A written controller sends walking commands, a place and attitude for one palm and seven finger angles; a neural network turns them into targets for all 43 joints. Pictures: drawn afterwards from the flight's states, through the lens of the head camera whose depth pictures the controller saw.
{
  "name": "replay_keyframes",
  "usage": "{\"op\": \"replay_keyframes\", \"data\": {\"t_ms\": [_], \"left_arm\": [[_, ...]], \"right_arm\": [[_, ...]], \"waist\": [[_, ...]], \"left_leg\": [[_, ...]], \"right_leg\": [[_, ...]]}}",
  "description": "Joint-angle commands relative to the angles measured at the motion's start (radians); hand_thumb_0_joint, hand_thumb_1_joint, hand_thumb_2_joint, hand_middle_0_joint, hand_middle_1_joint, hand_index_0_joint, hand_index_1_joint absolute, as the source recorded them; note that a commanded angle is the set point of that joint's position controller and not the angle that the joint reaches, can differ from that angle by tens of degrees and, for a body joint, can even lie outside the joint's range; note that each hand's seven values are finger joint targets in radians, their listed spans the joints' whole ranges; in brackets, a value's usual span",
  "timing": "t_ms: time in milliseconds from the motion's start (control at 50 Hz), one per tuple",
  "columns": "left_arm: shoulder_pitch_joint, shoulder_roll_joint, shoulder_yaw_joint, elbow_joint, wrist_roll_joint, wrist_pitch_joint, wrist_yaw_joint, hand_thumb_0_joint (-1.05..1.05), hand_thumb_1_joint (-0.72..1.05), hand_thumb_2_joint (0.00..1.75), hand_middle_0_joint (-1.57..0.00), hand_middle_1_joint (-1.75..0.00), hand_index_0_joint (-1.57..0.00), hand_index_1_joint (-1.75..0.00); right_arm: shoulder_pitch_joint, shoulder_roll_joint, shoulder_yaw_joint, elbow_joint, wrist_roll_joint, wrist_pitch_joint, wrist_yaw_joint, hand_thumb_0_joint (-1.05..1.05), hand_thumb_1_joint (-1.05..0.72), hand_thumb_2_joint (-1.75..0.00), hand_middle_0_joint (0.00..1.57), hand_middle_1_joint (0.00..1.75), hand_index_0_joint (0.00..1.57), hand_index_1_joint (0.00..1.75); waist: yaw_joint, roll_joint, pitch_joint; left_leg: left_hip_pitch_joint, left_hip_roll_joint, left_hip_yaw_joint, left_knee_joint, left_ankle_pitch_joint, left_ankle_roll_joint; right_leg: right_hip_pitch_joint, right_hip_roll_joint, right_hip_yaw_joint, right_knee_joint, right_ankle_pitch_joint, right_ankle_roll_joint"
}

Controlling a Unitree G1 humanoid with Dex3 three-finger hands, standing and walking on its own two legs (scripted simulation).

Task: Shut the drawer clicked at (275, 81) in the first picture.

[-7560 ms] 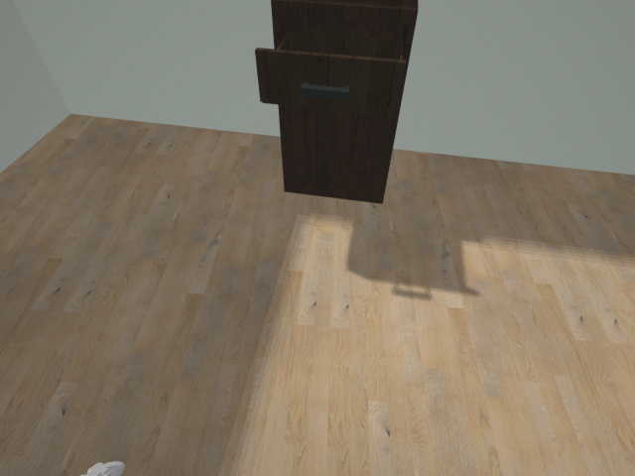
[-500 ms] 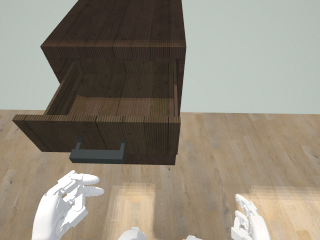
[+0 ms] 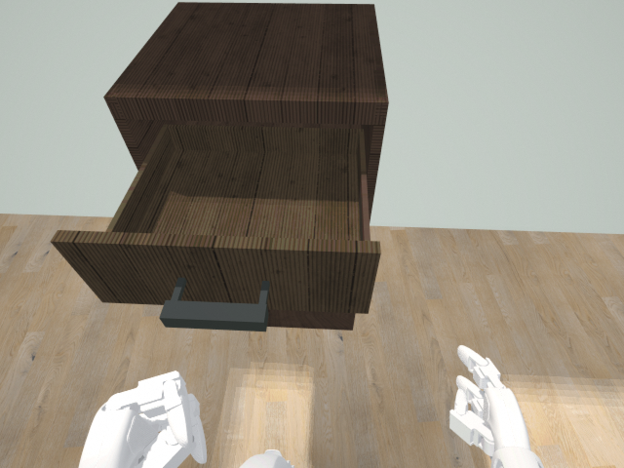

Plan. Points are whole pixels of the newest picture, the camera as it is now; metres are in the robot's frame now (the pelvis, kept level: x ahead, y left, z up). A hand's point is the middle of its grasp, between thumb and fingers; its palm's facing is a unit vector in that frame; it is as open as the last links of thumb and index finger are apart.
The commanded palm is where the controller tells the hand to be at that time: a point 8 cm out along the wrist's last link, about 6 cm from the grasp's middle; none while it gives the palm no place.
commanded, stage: raise the hand and make a fist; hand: left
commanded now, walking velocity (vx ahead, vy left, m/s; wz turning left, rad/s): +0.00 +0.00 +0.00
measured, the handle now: (219, 300) +0.34 +0.16 +0.01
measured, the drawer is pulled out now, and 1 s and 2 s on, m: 0.28 0.28 0.28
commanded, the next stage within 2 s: bring the fist close to the handle in 0.68 s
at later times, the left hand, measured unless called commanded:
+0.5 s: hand (195, 426) +0.15 +0.12 +0.11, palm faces +0.03 -1.00 -0.01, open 3.3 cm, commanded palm +0.10 +0.18 +0.11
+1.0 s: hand (198, 430) +0.15 +0.12 +0.09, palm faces +0.05 -1.00 +0.00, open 3.3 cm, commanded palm +0.12 +0.18 +0.09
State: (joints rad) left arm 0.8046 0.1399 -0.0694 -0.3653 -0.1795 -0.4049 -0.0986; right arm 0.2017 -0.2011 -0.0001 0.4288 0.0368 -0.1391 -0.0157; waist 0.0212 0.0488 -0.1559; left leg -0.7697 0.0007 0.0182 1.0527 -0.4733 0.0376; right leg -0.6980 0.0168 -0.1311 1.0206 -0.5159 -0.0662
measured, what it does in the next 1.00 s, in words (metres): stands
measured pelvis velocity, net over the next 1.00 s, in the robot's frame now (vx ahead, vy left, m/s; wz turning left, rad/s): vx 0.01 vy -0.01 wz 0.00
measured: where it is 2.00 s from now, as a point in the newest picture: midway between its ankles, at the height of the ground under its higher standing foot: outside the picture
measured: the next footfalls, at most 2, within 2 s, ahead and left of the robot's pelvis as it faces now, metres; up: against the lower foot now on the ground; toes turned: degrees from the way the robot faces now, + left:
none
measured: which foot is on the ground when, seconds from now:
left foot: down 0.00-1.00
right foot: down 0.00-1.00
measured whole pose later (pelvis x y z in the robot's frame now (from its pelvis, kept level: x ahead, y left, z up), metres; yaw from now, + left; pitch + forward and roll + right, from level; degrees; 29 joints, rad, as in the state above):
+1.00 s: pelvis +0.01 -0.01 +0.00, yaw +0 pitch +11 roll -1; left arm 0.83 0.15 -0.07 -0.39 -0.17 -0.38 -0.09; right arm 0.23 -0.22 0.00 0.42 0.04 -0.11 -0.01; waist 0.01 0.05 -0.17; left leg -0.76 0.01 0.01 1.05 -0.49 0.03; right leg -0.68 0.03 -0.14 1.01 -0.53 -0.07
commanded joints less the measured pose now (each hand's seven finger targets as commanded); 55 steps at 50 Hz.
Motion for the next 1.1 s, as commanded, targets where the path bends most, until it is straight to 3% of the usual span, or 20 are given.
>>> {"op": "replay_keyframes", "data": {"t_ms": [0, 20, 40, 120, 160, 260, 320, 340, 400, 420, 520, 560, 620, 640, 660, 720, 760, 880, 1000, 1080], "left_arm": [[0.076, 0.053, 0.026, -0.253, 0.005, -0.026, 0.017, 0.00, 0.90, 0.90, -1.40, -1.60, -1.40, -1.60], [0.080, 0.073, 0.042, -0.252, 0.014, -0.015, 0.023, 0.00, 0.90, 0.90, -1.40, -1.60, -1.40, -1.60], [0.064, 0.045, 0.004, -0.274, 0.014, -0.008, 0.022, 0.00, 0.90, 0.90, -1.40, -1.60, -1.40, -1.60], [0.069, 0.065, 0.025, -0.300, 0.012, 0.015, 0.035, 0.00, 0.90, 0.90, -1.40, -1.60, -1.40, -1.60], [0.058, 0.050, 0.001, -0.321, 0.012, 0.022, 0.037, 0.00, 0.90, 0.90, -1.40, -1.60, -1.40, -1.60], [0.089, 0.034, -0.033, -0.362, 0.022, 0.043, 0.052, 0.00, 0.90, 0.90, -1.40, -1.60, -1.40, -1.60], [0.103, 0.060, 0.001, -0.312, 0.036, 0.058, 0.067, 0.00, 0.90, 0.90, -1.40, -1.60, -1.40, -1.60], [0.123, 0.042, -0.013, -0.316, 0.037, 0.058, 0.066, 0.00, 0.90, 0.90, -1.40, -1.60, -1.40, -1.60], [0.101, 0.051, -0.004, -0.343, 0.031, 0.047, 0.071, 0.00, 0.90, 0.90, -1.40, -1.60, -1.40, -1.60], [0.116, 0.067, 0.016, -0.343, 0.030, 0.042, 0.075, 0.00, 0.90, 0.90, -1.40, -1.60, -1.40, -1.60], [0.148, 0.047, -0.002, -0.366, 0.020, 0.010, 0.068, 0.00, 0.90, 0.90, -1.40, -1.60, -1.40, -1.60], [0.161, 0.044, -0.006, -0.343, 0.019, 0.009, 0.060, 0.00, 0.90, 0.90, -1.40, -1.60, -1.40, -1.60], [0.143, 0.055, -0.003, -0.336, 0.026, 0.010, 0.054, 0.00, 0.90, 0.90, -1.40, -1.60, -1.40, -1.60], [0.157, 0.040, -0.016, -0.335, 0.026, 0.008, 0.049, 0.00, 0.90, 0.90, -1.40, -1.60, -1.40, -1.60], [0.162, 0.050, -0.005, -0.346, 0.023, 0.007, 0.046, 0.00, 0.90, 0.90, -1.40, -1.60, -1.40, -1.60], [0.163, 0.081, 0.044, -0.323, 0.016, 0.009, 0.043, 0.00, 0.90, 0.90, -1.40, -1.60, -1.40, -1.60], [0.171, 0.058, 0.033, -0.338, 0.006, 0.000, 0.035, 0.00, 0.90, 0.90, -1.40, -1.60, -1.40, -1.60], [0.077, 0.049, 0.028, -0.239, -0.005, -0.035, 0.005, 0.00, 0.90, 0.90, -1.40, -1.60, -1.40, -1.60], [0.042, 0.055, 0.039, -0.215, -0.003, -0.066, 0.004, 0.00, 0.90, 0.90, -1.40, -1.60, -1.40, -1.60], [-0.023, 0.044, 0.028, -0.177, 0.006, -0.065, 0.027, 0.00, 0.90, 0.90, -1.40, -1.60, -1.40, -1.60]], "right_arm": [[-0.048, -0.114, -0.040, -0.185, 0.002, -0.043, -0.009, 0.00, -0.90, -0.90, 0.20, 0.30, 0.20, 0.30], [-0.058, -0.115, -0.039, -0.186, 0.005, -0.038, -0.010, 0.00, -0.90, -0.90, 0.20, 0.30, 0.20, 0.30], [-0.055, -0.114, -0.031, -0.199, 0.004, -0.037, -0.007, 0.00, -0.90, -0.90, 0.20, 0.30, 0.20, 0.30], [-0.054, -0.114, -0.028, -0.209, 0.009, -0.035, -0.008, 0.00, -0.90, -0.90, 0.20, 0.30, 0.20, 0.30], [-0.045, -0.115, -0.023, -0.214, 0.010, -0.038, -0.007, 0.00, -0.90, -0.90, 0.20, 0.30, 0.20, 0.30], [-0.036, -0.116, -0.022, -0.224, 0.011, -0.050, -0.001, 0.00, -0.90, -0.90, 0.20, 0.30, 0.20, 0.30], [-0.038, -0.116, -0.028, -0.214, 0.010, -0.040, -0.004, 0.00, -0.90, -0.90, 0.20, 0.30, 0.20, 0.30], [-0.040, -0.115, -0.027, -0.221, 0.009, -0.038, -0.003, 0.00, -0.90, -0.90, 0.20, 0.30, 0.20, 0.30], [-0.031, -0.114, -0.029, -0.221, 0.008, -0.040, -0.004, 0.00, -0.90, -0.90, 0.20, 0.30, 0.20, 0.30], [-0.033, -0.113, -0.032, -0.217, 0.008, -0.040, -0.005, 0.00, -0.90, -0.90, 0.20, 0.30, 0.20, 0.30], [-0.028, -0.109, -0.036, -0.210, 0.009, -0.051, 0.003, 0.00, -0.90, -0.90, 0.20, 0.30, 0.20, 0.30], [-0.029, -0.110, -0.037, -0.204, 0.010, -0.049, 0.004, 0.00, -0.90, -0.90, 0.20, 0.30, 0.20, 0.30], [-0.034, -0.112, -0.039, -0.202, 0.009, -0.045, 0.000, 0.00, -0.90, -0.90, 0.20, 0.30, 0.20, 0.30], [-0.034, -0.111, -0.039, -0.206, 0.009, -0.044, 0.000, 0.00, -0.90, -0.90, 0.20, 0.30, 0.20, 0.30], [-0.032, -0.109, -0.039, -0.206, 0.009, -0.043, 0.001, 0.00, -0.90, -0.90, 0.20, 0.30, 0.20, 0.30], [-0.041, -0.104, -0.041, -0.195, 0.011, -0.030, -0.005, 0.00, -0.90, -0.90, 0.20, 0.30, 0.20, 0.30], [-0.040, -0.100, -0.040, -0.198, 0.011, -0.031, -0.006, 0.00, -0.90, -0.90, 0.20, 0.30, 0.20, 0.30], [-0.041, -0.116, -0.038, -0.176, 0.005, -0.035, -0.008, 0.00, -0.90, -0.90, 0.20, 0.30, 0.20, 0.30], [-0.042, -0.115, -0.041, -0.173, 0.002, -0.034, -0.005, 0.00, -0.90, -0.90, 0.20, 0.30, 0.20, 0.30], [-0.040, -0.121, -0.041, -0.170, -0.003, -0.027, -0.005, 0.00, -0.90, -0.90, 0.20, 0.30, 0.20, 0.30]], "waist": [[-0.021, -0.053, -0.073], [-0.011, -0.032, -0.064], [-0.024, -0.024, -0.053], [-0.014, -0.033, -0.045], [-0.020, -0.021, -0.036], [-0.018, -0.029, -0.036], [-0.015, -0.075, -0.009], [-0.013, -0.072, -0.010], [-0.015, -0.062, -0.031], [-0.006, -0.055, -0.043], [-0.009, -0.030, -0.067], [-0.016, -0.065, -0.053], [-0.022, -0.070, -0.026], [-0.023, -0.070, -0.032], [-0.018, -0.071, -0.058], [-0.014, -0.080, -0.049], [-0.013, -0.065, -0.069], [-0.041, -0.090, -0.035], [-0.028, -0.033, -0.097], [-0.038, -0.054, -0.096]], "left_leg": [[0.114, 0.013, -0.071, -0.179, 0.170, 0.008], [0.115, 0.013, -0.070, -0.185, 0.165, 0.007], [0.117, 0.011, -0.070, -0.188, 0.146, 0.008], [0.120, 0.013, -0.074, -0.201, 0.132, 0.008], [0.130, 0.013, -0.073, -0.205, 0.128, 0.007], [0.139, 0.013, -0.075, -0.217, 0.131, 0.008], [0.118, 0.012, -0.073, -0.215, 0.129, 0.007], [0.117, 0.009, -0.067, -0.215, 0.124, 0.007], [0.126, 0.008, -0.060, -0.204, 0.141, 0.008], [0.124, 0.006, -0.059, -0.203, 0.155, 0.007], [0.146, 0.007, -0.054, -0.190, 0.221, 0.008], [0.132, 0.006, -0.055, -0.183, 0.216, 0.009], [0.120, 0.006, -0.058, -0.183, 0.198, 0.011], [0.123, 0.004, -0.054, -0.177, 0.198, 0.011], [0.123, 0.003, -0.054, -0.173, 0.210, 0.012], [0.113, 0.002, -0.051, -0.167, 0.209, 0.010], [0.125, 0.001, -0.049, -0.162, 0.223, 0.010], [0.068, -0.003, -0.058, -0.130, 0.178, 0.008], [0.062, -0.003, -0.052, -0.109, 0.194, 0.006], [0.044, 0.000, -0.057, -0.100, 0.181, 0.006]], "right_leg": [[0.054, -0.003, 0.078, -0.182, 0.159, 0.043], [0.055, -0.001, 0.078, -0.183, 0.148, 0.040], [0.048, -0.003, 0.078, -0.189, 0.129, 0.043], [0.061, 0.000, 0.079, -0.205, 0.109, 0.040], [0.059, -0.001, 0.077, -0.207, 0.102, 0.040], [0.076, -0.003, 0.073, -0.212, 0.105, 0.041], [0.079, -0.002, 0.083, -0.223, 0.105, 0.042], [0.079, -0.003, 0.082, -0.221, 0.100, 0.043], [0.087, -0.005, 0.090, -0.221, 0.120, 0.044], [0.104, -0.005, 0.096, -0.221, 0.137, 0.042], [0.114, -0.005, 0.089, -0.203, 0.224, 0.043], [0.110, -0.008, 0.096, -0.207, 0.234, 0.049], [0.099, -0.008, 0.101, -0.213, 0.214, 0.049], [0.100, -0.011, 0.108, -0.216, 0.219, 0.052], [0.115, -0.013, 0.110, -0.210, 0.237, 0.053], [0.125, -0.014, 0.124, -0.220, 0.247, 0.056], [0.133, -0.019, 0.129, -0.219, 0.281, 0.060], [0.077, -0.021, 0.140, -0.214, 0.227, 0.063], [0.070, -0.019, 0.141, -0.181, 0.228, 0.054], [0.039, -0.012, 0.134, -0.166, 0.202, 0.051]]}}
